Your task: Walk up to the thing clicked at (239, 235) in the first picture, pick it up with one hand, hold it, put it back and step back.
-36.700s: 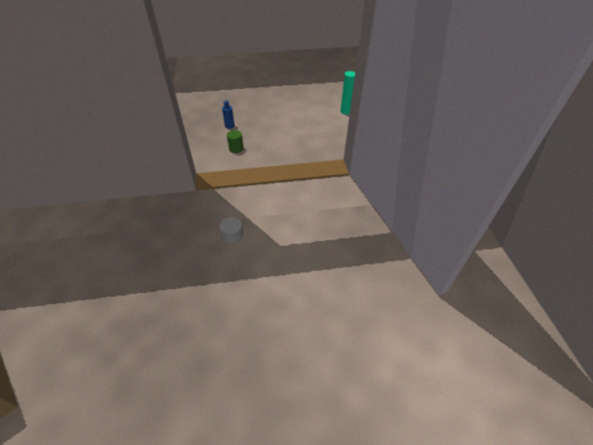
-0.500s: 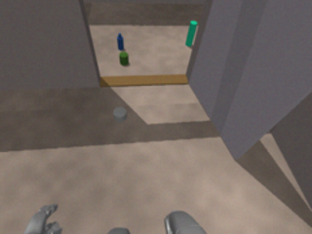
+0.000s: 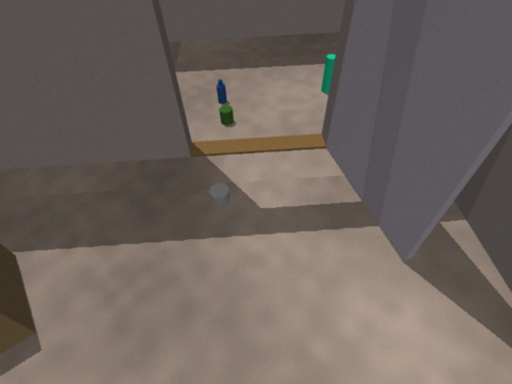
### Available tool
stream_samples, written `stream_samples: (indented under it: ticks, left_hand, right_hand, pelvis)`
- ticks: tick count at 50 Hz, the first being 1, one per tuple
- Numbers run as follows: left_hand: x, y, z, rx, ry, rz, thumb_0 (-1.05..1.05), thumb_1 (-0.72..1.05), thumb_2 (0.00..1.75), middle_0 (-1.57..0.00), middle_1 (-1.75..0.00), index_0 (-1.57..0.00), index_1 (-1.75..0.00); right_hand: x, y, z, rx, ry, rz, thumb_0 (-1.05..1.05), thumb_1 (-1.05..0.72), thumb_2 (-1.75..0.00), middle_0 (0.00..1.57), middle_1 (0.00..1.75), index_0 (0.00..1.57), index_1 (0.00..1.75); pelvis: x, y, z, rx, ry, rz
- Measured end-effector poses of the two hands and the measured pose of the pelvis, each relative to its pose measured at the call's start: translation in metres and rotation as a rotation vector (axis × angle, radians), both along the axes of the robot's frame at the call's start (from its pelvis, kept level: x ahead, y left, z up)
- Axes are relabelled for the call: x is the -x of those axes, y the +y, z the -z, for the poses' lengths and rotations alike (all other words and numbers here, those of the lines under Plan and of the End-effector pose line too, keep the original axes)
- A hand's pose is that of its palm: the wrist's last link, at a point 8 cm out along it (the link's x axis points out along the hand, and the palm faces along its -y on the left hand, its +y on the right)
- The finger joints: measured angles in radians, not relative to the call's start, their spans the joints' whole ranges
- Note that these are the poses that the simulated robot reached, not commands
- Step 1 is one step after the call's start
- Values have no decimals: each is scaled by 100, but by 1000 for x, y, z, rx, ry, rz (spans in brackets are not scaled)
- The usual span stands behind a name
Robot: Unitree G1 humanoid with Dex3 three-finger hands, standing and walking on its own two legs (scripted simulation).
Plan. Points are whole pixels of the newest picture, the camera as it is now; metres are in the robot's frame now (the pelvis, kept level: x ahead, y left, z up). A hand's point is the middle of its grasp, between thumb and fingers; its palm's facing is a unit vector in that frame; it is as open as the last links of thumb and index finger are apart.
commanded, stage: step back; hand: left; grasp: from above
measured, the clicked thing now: (219, 194) +1.06 +0.24 -0.73
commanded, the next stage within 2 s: stand in 0.68 s
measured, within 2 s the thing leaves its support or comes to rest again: neither
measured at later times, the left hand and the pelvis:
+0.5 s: hand out of the picture +0.13 +0.23 -0.13, palm faces +0.03 -0.93 -0.38, open 7.4 cm; pelvis +0.04 -0.02 +0.01, yaw +1 degrees
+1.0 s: hand out of the picture +0.14 +0.26 -0.14, palm faces +0.01 -0.95 -0.32, open 7.4 cm; pelvis +0.06 +0.01 +0.02, yaw +1 degrees
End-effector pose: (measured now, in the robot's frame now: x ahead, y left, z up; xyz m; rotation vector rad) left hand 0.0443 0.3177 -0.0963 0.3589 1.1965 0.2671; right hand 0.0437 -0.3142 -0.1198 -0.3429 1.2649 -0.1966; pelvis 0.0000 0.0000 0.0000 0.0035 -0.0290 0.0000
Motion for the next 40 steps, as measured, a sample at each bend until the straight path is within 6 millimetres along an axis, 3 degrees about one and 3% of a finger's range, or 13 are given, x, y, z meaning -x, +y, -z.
stream_samples:
  ticks: [7, 14, 18, 25, 32, 40]
  left_hand:
    - [-12, 9, 3, 20, 18, 22, 0, 91, 90, -20, -30, -20, -30]
    - [-47, -6, -1, 21, -33, 66, 0, 91, 90, -20, -30, -20, -30]
    - [-61, -24, 1, 3, -71, 58, 0, 91, 90, -20, -30, -20, -30]
    - [-73, -43, -6, 30, -101, 30, 0, 91, 90, -21, -30, -20, -30]
    - [-83, -24, 5, 38, -89, 1, 0, 90, 90, -21, -30, -20, -30]
    - [-87, -10, 13, 75, -26, -16, 0, 91, 90, -20, -30, -20, -30]
  right_hand:
    - [10, 17, -16, -11, -41, 26, 1, -91, -90, 21, 30, 20, 30]
    - [6, -7, -19, 10, -41, 45, 1, -90, -90, 21, 30, 21, 30]
    - [-9, -23, -4, 13, -30, 53, 1, -91, -90, 21, 30, 20, 30]
    - [-46, -18, 1, -14, -31, 2, 1, -91, -90, 20, 30, 20, 30]
    - [-71, 1, 3, -7, -25, -31, 1, -91, -90, 20, 30, 20, 30]
    - [-91, 27, -14, -20, -46, -28, 1, -91, -90, 21, 30, 20, 30]
  pelvis:
    - [0, 5, -8, -11, -10, 14]
    - [-11, -10, -8, -8, -9, 19]
    - [-20, -23, 1, 20, -22, 10]
    - [-36, -24, -5, -2, -15, -11]
    - [-46, -9, 0, 1, -13, -36]
    - [-57, 2, -10, 3, -9, -14]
